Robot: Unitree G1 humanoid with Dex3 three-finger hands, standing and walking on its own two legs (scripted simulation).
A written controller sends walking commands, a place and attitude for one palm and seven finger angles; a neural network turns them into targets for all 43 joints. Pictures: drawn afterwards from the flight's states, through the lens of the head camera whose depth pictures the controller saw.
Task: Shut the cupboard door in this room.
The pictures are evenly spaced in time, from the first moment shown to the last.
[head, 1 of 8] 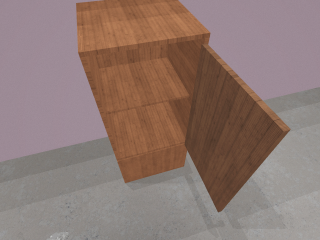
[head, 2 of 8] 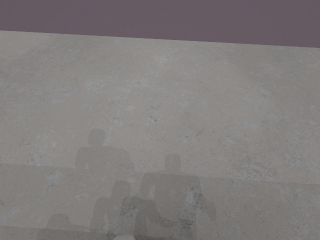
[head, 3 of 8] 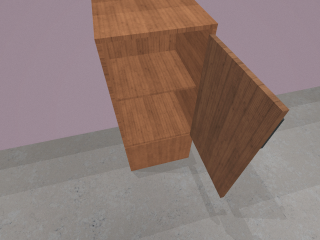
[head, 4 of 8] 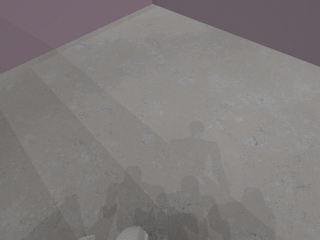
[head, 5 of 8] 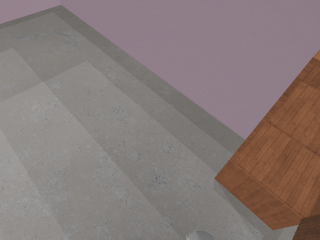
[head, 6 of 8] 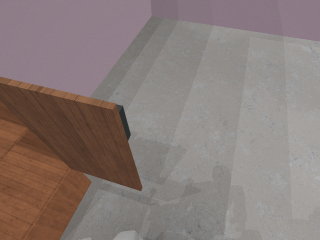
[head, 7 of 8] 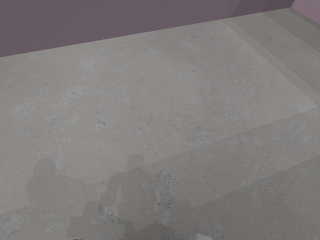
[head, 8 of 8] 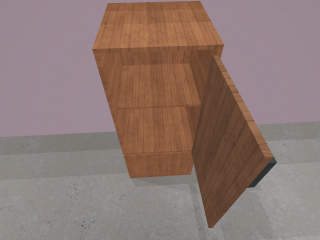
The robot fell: no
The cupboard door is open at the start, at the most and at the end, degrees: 92 92 92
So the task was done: no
